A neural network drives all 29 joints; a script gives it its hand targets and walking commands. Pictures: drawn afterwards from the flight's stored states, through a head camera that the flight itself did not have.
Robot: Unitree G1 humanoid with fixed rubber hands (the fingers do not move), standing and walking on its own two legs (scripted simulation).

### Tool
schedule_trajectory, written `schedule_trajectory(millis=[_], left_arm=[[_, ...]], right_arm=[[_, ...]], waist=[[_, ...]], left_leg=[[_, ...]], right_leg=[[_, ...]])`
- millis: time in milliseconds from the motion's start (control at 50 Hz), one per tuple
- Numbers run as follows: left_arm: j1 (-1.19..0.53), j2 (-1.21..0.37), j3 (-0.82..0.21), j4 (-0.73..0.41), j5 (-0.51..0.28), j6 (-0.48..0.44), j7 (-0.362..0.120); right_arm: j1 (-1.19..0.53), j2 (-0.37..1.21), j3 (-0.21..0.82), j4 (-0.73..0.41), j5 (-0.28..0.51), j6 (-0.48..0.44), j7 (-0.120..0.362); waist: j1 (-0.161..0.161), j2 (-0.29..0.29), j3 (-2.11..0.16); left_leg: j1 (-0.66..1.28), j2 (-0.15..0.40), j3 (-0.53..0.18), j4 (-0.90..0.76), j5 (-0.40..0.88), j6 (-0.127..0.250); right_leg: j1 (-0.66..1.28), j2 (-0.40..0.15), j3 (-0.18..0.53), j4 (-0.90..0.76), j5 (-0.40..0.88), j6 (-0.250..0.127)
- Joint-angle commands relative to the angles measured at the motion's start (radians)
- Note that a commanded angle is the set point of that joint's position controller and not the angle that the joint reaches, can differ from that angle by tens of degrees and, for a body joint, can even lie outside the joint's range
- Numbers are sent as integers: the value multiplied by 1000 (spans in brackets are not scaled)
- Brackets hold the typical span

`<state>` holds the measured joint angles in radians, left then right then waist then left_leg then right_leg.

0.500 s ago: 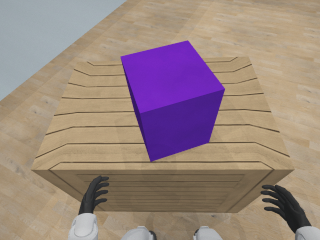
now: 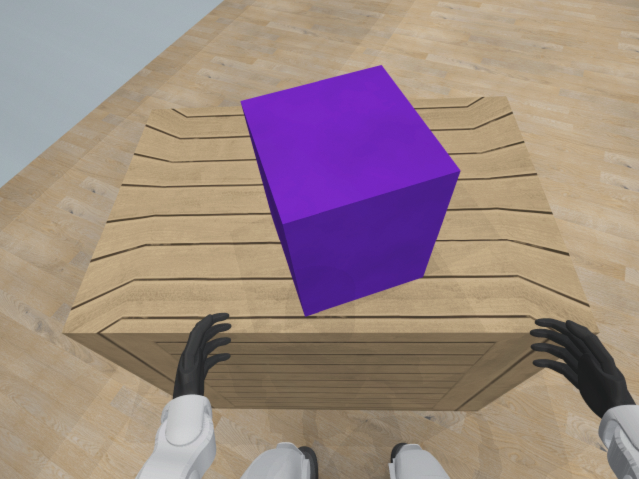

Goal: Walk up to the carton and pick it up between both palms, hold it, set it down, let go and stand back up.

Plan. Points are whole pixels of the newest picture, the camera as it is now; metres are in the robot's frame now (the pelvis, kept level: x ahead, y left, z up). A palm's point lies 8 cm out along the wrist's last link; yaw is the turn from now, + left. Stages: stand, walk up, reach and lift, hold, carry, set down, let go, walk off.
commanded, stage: reach and lift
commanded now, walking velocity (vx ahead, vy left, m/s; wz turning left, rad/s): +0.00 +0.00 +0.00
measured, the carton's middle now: (341, 198) +0.49 -0.02 +0.01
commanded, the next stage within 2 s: none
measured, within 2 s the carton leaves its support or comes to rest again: neither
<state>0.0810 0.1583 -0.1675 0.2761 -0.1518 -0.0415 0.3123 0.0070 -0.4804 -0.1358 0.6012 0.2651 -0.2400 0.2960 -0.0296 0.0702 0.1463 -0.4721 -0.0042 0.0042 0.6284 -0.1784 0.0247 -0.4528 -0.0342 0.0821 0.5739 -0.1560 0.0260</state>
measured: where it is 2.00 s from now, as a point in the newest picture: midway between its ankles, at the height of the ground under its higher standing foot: outside the picture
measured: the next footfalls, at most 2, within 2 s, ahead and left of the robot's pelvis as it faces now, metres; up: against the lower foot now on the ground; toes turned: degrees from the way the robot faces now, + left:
none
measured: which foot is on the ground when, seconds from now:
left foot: down 0.00-1.00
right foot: down 0.00-1.00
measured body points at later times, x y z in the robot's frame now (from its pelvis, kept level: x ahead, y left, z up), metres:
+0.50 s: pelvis +0.06 -0.03 +0.01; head +0.08 -0.03 +0.46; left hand +0.32 +0.16 +0.04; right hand +0.39 -0.27 +0.05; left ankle +0.09 +0.11 -0.72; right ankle +0.10 -0.17 -0.72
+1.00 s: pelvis +0.06 -0.03 +0.01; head +0.08 -0.05 +0.46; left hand +0.35 +0.18 +0.10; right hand +0.41 -0.25 +0.06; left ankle +0.09 +0.11 -0.72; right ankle +0.10 -0.17 -0.72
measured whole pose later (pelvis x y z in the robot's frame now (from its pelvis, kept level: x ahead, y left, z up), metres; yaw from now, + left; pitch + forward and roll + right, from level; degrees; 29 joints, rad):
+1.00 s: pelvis +0.06 -0.03 +0.01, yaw -1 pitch -3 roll +1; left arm -0.13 0.09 0.05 -0.08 -0.18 0.54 0.29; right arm -0.25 -0.47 0.02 0.40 0.34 0.18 0.10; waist 0.11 0.04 0.09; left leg -0.23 0.02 0.01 0.51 -0.23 -0.02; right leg -0.26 -0.02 0.08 0.54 -0.24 0.03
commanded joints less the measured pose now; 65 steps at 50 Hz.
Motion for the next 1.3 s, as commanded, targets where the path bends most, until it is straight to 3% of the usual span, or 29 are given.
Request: schedule_trajectory(millis=[0,40,60,80,100,120,200,240,260,300,400,460,480,500,560,580,600,640,700,800,820,900,920,1040,1080,1100,1240,1260,1280], left_arm=[[-192,-44,8,-285,-130,-106,30],[-202,-49,2,-307,-133,-115,38],[-234,-69,-4,-360,-118,-105,48],[-309,-91,1,-474,-69,-64,55],[-216,-145,-45,-405,-79,-58,51],[-235,-127,-44,-379,-104,-55,50],[-274,-144,-17,-393,-67,41,31],[-431,-133,16,-386,-37,87,43],[-472,-166,-8,-361,-36,107,45],[-463,-191,-3,-388,-15,147,56],[-353,-123,154,-510,42,256,15],[-227,-97,160,-631,15,305,-18],[-239,-87,164,-657,9,319,-26],[-284,-73,183,-652,22,336,-30],[-234,-63,216,-619,15,382,-60],[-266,-40,252,-610,32,395,-61],[-232,-73,223,-620,25,414,-65],[-323,-36,261,-636,24,445,-66],[-324,-9,267,-679,-17,460,-77],[-572,64,277,-674,-76,499,-52],[-550,32,250,-692,-82,509,-48],[-730,73,236,-634,-124,545,-13],[-682,69,233,-574,-135,554,-14],[-748,73,264,-466,-126,638,3],[-846,72,246,-471,-135,647,4],[-844,94,275,-450,-133,659,1],[-912,106,325,-457,-113,696,-6],[-917,105,327,-485,-123,693,-7],[-994,115,343,-430,-117,689,-8]], right_arm=[[-288,-299,-40,-266,175,-59,16],[-317,-296,-30,-284,178,-63,13],[-328,-344,-65,-273,196,-62,19],[-424,-250,57,-543,177,-72,36],[-301,-271,71,-471,183,-77,39],[-306,-268,59,-456,188,-74,45],[-373,-305,15,-323,178,-53,-2],[-521,-323,-28,-255,153,-16,-16],[-523,-329,-52,-154,150,12,-14],[-524,-324,-79,-113,127,43,-20],[-391,-229,13,-125,127,135,-69],[-325,-212,99,-272,172,161,-116],[-352,-223,87,-314,185,153,-134],[-408,-219,87,-338,183,156,-146],[-406,-209,110,-424,193,165,-173],[-441,-199,133,-428,204,172,-181],[-408,-226,122,-418,194,180,-190],[-513,-216,115,-482,199,202,-198],[-523,-232,72,-561,179,225,-213],[-695,-203,85,-514,182,323,-214],[-683,-211,74,-501,190,330,-209],[-881,-249,6,-511,190,366,-200],[-858,-236,22,-521,192,384,-199],[-950,-255,40,-482,188,450,-203],[-1038,-279,-1,-450,168,452,-203],[-1036,-256,35,-455,181,465,-208],[-1143,-309,43,-390,169,496,-223],[-1155,-290,75,-430,175,502,-223],[-1230,-293,65,-358,167,505,-214]], waist=[[65,-190,-535],[85,-177,-543],[65,-173,-553],[290,-195,-843],[238,-201,-741],[219,-255,-720],[173,-263,-631],[160,-184,-576],[126,-142,-483],[115,-82,-467],[125,-186,-387],[128,-193,-425],[125,-154,-476],[134,-132,-481],[129,-194,-462],[154,-164,-453],[132,-173,-435],[162,-169,-435],[143,-236,-460],[182,-178,-453],[156,-164,-451],[176,-121,-507],[200,-177,-488],[248,-236,-624],[227,-203,-715],[259,-212,-704],[238,-258,-901],[251,-264,-924],[259,-276,-916]], left_leg=[[-63,71,-157,-266,-191,-31],[-60,62,-129,-239,-162,-38],[-60,73,-156,-263,-189,-33],[199,86,-102,-250,-456,-34],[180,125,-167,-289,-617,-43],[172,101,-160,-255,-607,-32],[260,98,-126,-289,-395,-73],[232,105,-136,-315,-472,-72],[183,141,-190,-356,-597,-74],[180,135,-184,-374,-591,-79],[300,54,-23,-306,-131,-80],[360,29,17,-263,235,-77],[409,25,20,-249,337,-88],[418,17,32,-239,370,-93],[417,9,35,-238,427,-82],[411,0,46,-240,441,-79],[421,5,32,-239,476,-87],[417,6,37,-256,419,-79],[404,5,48,-262,398,-73],[353,18,54,-280,245,-71],[376,19,49,-280,258,-78],[340,29,43,-288,121,-82],[295,23,50,-292,90,-67],[262,26,67,-287,92,-48],[259,33,61,-281,65,-55],[249,25,71,-268,100,-48],[260,32,73,-232,226,-60],[254,30,73,-227,220,-56],[229,31,75,-240,189,-57]], right_leg=[[282,7,-93,-168,-172,-142],[277,1,-84,-187,-131,-151],[284,16,-78,-166,-120,-144],[153,110,-75,-3,-344,-54],[127,124,-90,18,-348,-35],[93,111,-65,14,-379,-31],[114,113,-87,-26,-110,-32],[132,118,-70,-45,-185,-40],[158,123,-85,-22,-182,-38],[208,136,-86,-20,-129,-48],[252,99,-22,-174,-88,-61],[358,114,-41,-179,218,-61],[365,124,-55,-178,292,-63],[361,121,-63,-185,308,-62],[389,122,-68,-206,363,-62],[390,122,-66,-207,361,-64],[387,125,-73,-210,397,-69],[365,127,-75,-231,294,-71],[371,134,-80,-231,282,-64],[289,127,-63,-236,72,-68],[278,133,-74,-234,103,-75],[222,135,-77,-235,-41,-86],[248,129,-68,-231,-54,-79],[262,135,-49,-204,16,-63],[214,135,-68,-196,2,-70],[231,128,-48,-198,23,-60],[245,148,-60,-163,155,-50],[276,142,-58,-161,160,-49],[236,140,-64,-166,116,-43]])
